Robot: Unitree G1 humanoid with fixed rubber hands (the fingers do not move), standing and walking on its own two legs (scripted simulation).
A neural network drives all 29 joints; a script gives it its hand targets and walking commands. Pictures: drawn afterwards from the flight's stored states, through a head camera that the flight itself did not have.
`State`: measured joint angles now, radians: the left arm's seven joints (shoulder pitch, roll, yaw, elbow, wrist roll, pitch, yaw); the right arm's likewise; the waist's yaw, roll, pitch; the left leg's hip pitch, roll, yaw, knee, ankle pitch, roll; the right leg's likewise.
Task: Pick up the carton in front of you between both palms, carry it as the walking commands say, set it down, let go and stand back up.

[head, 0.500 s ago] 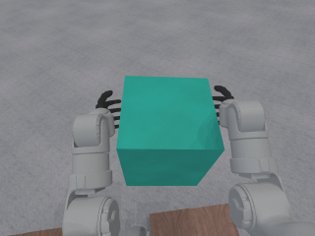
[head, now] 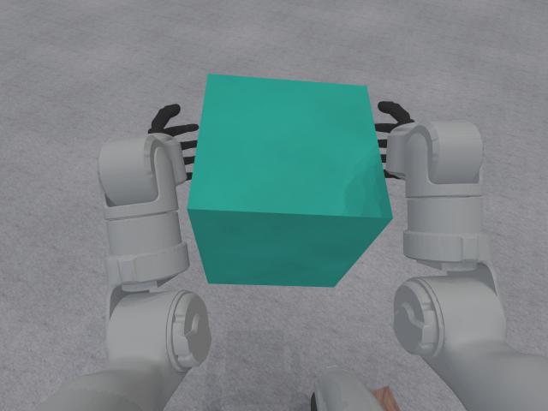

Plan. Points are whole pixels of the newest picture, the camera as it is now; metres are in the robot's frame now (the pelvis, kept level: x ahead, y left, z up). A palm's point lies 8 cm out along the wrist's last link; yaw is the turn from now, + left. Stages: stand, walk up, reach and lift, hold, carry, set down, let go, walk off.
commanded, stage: carry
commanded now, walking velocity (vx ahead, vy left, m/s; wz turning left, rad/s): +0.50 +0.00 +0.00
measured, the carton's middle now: (279, 194) +0.40 -0.03 +0.08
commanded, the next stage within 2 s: none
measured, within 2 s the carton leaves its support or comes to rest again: neither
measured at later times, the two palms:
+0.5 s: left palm (176, 62) +0.66 +0.12 +0.15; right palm (332, 44) +0.70 -0.17 +0.14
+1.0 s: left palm (209, 39) +0.98 +0.08 +0.03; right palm (320, 34) +0.96 -0.21 +0.03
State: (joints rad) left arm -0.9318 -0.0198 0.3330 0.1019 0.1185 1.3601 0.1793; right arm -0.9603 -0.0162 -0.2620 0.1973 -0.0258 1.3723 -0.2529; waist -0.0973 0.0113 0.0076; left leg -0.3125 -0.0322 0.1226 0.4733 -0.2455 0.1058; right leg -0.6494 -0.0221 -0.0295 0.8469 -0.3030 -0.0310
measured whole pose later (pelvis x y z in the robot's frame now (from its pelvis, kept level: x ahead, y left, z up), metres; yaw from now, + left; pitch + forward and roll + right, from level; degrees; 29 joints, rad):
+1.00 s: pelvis +0.60 -0.05 -0.05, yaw +1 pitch +5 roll -1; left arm -0.66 -0.08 0.26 0.11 0.14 1.17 0.16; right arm -0.70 0.05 -0.23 0.20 -0.05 1.18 -0.24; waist -0.08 0.00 0.04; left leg -0.19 -0.01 0.10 0.44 -0.35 0.07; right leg -0.70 -0.04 -0.06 0.72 -0.12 -0.02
